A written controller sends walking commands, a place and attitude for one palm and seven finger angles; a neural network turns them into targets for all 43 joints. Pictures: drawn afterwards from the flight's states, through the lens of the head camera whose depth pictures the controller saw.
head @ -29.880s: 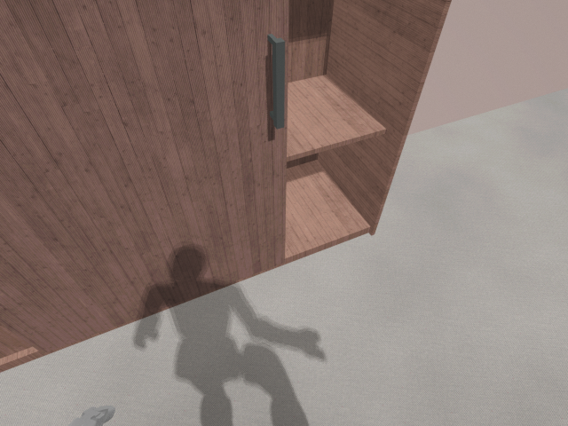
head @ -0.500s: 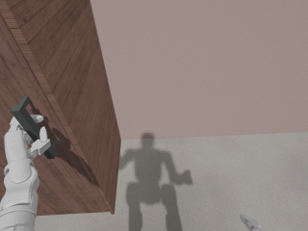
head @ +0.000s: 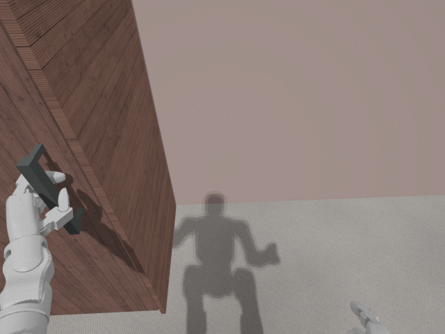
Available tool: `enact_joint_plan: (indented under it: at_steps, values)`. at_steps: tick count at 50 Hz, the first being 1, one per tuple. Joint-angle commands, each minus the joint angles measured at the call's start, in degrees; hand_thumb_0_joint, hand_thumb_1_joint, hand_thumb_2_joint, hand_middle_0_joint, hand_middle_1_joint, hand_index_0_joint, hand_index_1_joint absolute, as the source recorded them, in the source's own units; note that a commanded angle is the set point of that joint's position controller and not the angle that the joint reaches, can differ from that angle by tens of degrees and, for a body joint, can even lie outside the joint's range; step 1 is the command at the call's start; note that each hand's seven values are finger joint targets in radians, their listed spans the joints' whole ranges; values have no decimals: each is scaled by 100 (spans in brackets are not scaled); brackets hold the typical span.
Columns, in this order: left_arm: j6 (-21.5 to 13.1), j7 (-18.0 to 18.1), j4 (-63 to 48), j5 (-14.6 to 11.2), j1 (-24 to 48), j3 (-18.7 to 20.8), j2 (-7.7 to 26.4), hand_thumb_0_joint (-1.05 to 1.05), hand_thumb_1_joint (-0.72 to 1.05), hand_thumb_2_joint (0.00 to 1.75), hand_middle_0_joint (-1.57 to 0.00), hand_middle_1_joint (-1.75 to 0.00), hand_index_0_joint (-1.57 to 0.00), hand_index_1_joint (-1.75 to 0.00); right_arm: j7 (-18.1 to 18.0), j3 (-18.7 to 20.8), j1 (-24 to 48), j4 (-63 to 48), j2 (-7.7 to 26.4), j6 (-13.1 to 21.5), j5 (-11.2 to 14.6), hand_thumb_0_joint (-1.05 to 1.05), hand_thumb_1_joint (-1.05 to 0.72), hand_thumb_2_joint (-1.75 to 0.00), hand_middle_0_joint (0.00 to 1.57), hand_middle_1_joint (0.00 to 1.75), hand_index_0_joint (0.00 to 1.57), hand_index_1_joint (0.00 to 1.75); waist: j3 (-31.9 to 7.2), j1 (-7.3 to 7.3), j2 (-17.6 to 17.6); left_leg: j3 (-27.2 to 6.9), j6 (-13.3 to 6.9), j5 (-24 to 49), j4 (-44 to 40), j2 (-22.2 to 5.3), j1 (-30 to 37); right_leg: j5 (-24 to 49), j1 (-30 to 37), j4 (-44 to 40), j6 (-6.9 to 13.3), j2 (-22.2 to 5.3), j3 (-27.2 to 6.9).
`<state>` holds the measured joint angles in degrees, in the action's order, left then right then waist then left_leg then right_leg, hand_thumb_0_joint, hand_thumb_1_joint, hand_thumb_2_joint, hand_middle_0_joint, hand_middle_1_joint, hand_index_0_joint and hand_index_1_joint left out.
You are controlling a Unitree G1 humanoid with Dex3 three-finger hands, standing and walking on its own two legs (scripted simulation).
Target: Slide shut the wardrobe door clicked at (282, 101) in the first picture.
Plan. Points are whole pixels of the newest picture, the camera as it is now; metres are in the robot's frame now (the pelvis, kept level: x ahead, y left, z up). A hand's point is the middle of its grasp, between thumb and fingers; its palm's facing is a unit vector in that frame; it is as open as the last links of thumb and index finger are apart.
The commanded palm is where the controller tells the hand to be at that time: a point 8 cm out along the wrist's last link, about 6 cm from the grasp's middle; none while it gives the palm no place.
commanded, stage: stop walking and hold the door there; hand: left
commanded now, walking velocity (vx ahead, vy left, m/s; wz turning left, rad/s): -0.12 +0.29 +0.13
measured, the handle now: (58, 192) +0.33 +0.35 +0.08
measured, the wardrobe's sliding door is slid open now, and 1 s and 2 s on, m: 0.00 0.00 0.00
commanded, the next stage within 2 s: loosen the grip on the handle in 1.82 s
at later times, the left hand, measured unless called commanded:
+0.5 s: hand (64, 211) +0.29 +0.31 +0.08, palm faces +0.39 -0.90 -0.19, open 5.4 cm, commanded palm +0.26 +0.33 +0.08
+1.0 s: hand (64, 211) +0.29 +0.31 +0.08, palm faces +0.37 -0.91 -0.20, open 5.6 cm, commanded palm +0.26 +0.34 +0.08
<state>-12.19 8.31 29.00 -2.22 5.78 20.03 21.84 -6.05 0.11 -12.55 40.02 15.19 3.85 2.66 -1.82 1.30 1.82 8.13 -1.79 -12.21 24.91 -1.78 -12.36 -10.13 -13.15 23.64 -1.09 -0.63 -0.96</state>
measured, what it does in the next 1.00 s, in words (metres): steps on the spot: right foot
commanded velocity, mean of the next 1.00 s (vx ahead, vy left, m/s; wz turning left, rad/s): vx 0.01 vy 0.03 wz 0.03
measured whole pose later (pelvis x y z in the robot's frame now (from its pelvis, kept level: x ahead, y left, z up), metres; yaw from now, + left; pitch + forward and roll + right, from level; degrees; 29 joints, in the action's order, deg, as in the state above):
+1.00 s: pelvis -0.04 +0.08 +0.00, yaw +0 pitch -1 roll +0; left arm -6.3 9.5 22.0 -3.1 10.2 9.7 16.4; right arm -5.8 -1.4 -11.5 39.2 14.6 3.5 1.0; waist 0.6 1.5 0.4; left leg 10.4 -4.4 -4.9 14.5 5.6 -10.5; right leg -14.0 -9.7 23.9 1.2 0.6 -0.6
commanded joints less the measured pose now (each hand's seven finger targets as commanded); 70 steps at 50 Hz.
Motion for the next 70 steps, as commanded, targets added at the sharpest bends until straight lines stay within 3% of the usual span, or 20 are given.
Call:
enact_joint_plan:
  at_steps: [1, 6, 10, 13, 15, 16, 17, 19, 21, 26, 32, 35, 38, 41, 44, 48, 51, 56, 63, 70]
  values:
    - [-99, 29, -707, 137, 1257, 190, 1414, 0, 90, 90, -45, -140, -45, -140, -32, 295, 491, -773, 765, 174, -40, 0, -90, -90, 20, 30, 20, 30, -373, -149, -97, -613, -23, 147, -96, -338, 241, 353, -273, -641, 277, -695, -811]
    - [-98, 38, -763, 139, 1379, 170, 1457, 0, 90, 90, -45, -140, -45, -140, 29, 369, 487, -851, 772, -19, -35, 0, -90, -90, 20, 30, 20, 30, -712, -152, -695, -719, 100, 209, 675, -206, -6, 1424, 12, -461, 570, -1534, -1275]
    - [-43, 23, -849, 115, 1621, 141, 1460, 0, 90, 90, -45, -140, -45, -140, 51, 350, 524, -868, 752, -136, -14, 0, -90, -90, 20, 30, 20, 30, -693, -151, -1193, -906, 101, -317, 581, -245, -106, 1191, -128, -300, 628, -1935, -1203]
    - [-138, -34, -1248, 138, 1899, -224, 1093, 0, 90, 90, -45, -140, -45, -140, 62, 314, 610, -932, 728, -172, -17, 0, -90, -90, 20, 30, 20, 30, -559, -227, -424, -1190, -120, 15, -201, -591, 418, -396, -902, 404, 241, -1217, -454]
    - [-250, -58, -1618, 107, 1971, -443, 823, 0, 90, 90, -45, -140, -45, -140, 87, 232, 729, -1086, 745, -198, 19, 0, -90, -90, 20, 30, 20, 30, -611, -160, 1168, -2133, -413, -549, -1178, -1260, 292, -1703, -1212, 2201, 2, -253, 440]
    - [-265, -68, -1993, 98, 2165, -702, 644, 0, 90, 90, -45, -140, -45, -140, 97, 157, 846, -1203, 595, -154, 25, 0, -90, -90, 20, 30, 20, 30, -726, -185, 1618, -2381, -579, -805, -1487, -1425, 349, -2170, -1395, 3299, 45, -176, 355]
    - [-262, -12, -2129, 105, 2217, -635, 661, 0, 90, 90, -45, -140, -45, -140, 81, 146, 730, -1141, 536, -95, -9, 0, -90, -90, 20, 30, 20, 30, -762, -173, 1041, -2582, -495, -880, -1528, -1508, 470, -2028, -1562, 3780, 102, -221, 114]
    - [-139, 6, -2040, 70, 2087, -839, 449, 0, 90, 90, -45, -140, -45, -140, 51, 232, 455, -929, 622, 3, -21, 0, -90, -90, 20, 30, 20, 30, -810, -219, -149, -2367, -409, -493, -1231, -1461, 987, -1502, -1773, 3643, 44, -308, -13]
    - [39, -17, -2041, 32, 2166, -1029, 268, 0, 90, 90, -45, -140, -45, -140, 42, 206, 399, -834, 593, 72, -23, 0, -90, -90, 20, 30, 20, 30, -881, -237, -676, -2106, -272, -300, -1246, -1347, 1314, -1256, -1645, 3089, -11, -304, 51]
    - [204, -16, -2335, 94, 2463, -1303, 183, 0, 90, 90, -45, -140, -45, -140, 15, -48, 509, -701, 452, 217, -203, 0, -90, -90, 20, 30, 20, 30, -756, -207, 949, -1673, 578, -992, -1954, -1124, 1335, -1038, -958, 1895, 126, -115, 79]
    - [233, -24, -2402, 28, 2290, -1347, 101, 0, 90, 90, -45, -140, -45, -140, 31, 6, 411, -708, 496, 360, -261, 0, -90, -90, 20, 30, 20, 30, -923, -161, 451, -1274, 902, 1507, -1588, -953, 1981, -806, -201, 184, 230, 204, 349]
    - [247, -53, -2403, 33, 2109, -1309, 141, 0, 90, 90, -45, -140, -45, -140, 81, 42, 538, -772, 526, 352, -267, 0, -90, -90, 20, 30, 20, 30, -1157, -91, 436, -951, 1052, 2249, -1010, -847, 1959, -377, 256, -409, 348, 65, 175]
    - [251, -82, -2316, 23, 2054, -1236, 225, 0, 90, 90, -45, -140, -45, -140, 77, 20, 591, -800, 523, 312, -246, 0, -90, -90, 20, 30, 20, 30, -988, -184, -29, -1188, 779, 1124, -727, -760, 1717, -262, -104, -623, 576, -364, -593]
    - [294, -64, -2088, -2, 2131, -1326, 78, 0, 90, 90, -45, -140, -45, -140, 17, 64, 596, -820, 565, 225, -175, 0, -90, -90, 20, 30, 20, 30, -879, -208, -407, -1723, 405, -760, -1439, -998, 1327, -859, -278, -256, 343, -154, -372]
    - [273, 5, -1934, 33, 2110, -1214, 139, 0, 90, 90, -45, -140, -45, -140, -22, 39, 668, -861, 580, 193, -173, 0, -90, -90, 20, 30, 20, 30, -767, -143, 175, -1867, 359, -1373, -1915, -1150, 1172, -869, -384, 79, 295, -74, -267]
    - [213, 41, -1867, 65, 2064, -1033, 367, 0, 90, 90, -45, -140, -45, -140, -31, 52, 620, -844, 611, 201, -200, 0, -90, -90, 20, 30, 20, 30, -812, -95, 326, -1540, 643, -558, -1776, -994, 1250, -599, -184, -160, 347, -97, -226]
    - [201, 0, -1697, 70, 1909, -996, 403, 0, 90, 90, -45, -140, -45, -140, -31, 59, 566, -819, 622, 187, -188, 0, -90, -90, 20, 30, 20, 30, -844, -135, -86, -1461, 417, 317, -1293, -921, 1353, -268, -230, -346, 353, -246, -446]
    - [144, -34, -1613, 64, 1955, -1132, 248, 0, 90, 90, -45, -140, -45, -140, -24, 64, 587, -828, 637, 160, -164, 0, -90, -90, 20, 30, 20, 30, -646, -163, 68, -1624, 342, -640, -1470, -960, 1124, -586, -454, -346, 344, -239, -513]
    - [65, -5, -1316, 70, 1595, -705, 600, 0, 90, 90, -45, -140, -45, -140, -43, 92, 500, -752, 643, 122, -161, 0, -90, -90, 20, 30, 20, 30, -695, -152, -286, -1439, 146, 137, -923, -864, 1147, -172, -449, -623, 378, -421, -780]
    - [4, -56, -1361, 51, 1389, -616, 648, 0, 90, 90, -45, -140, -45, -140, -31, 106, 477, -765, 648, 87, -103, 0, -90, -90, 20, 30, 20, 30, -819, -187, -96, -1322, 21, 995, -487, -800, 1259, 347, -406, -589, 361, -458, -835]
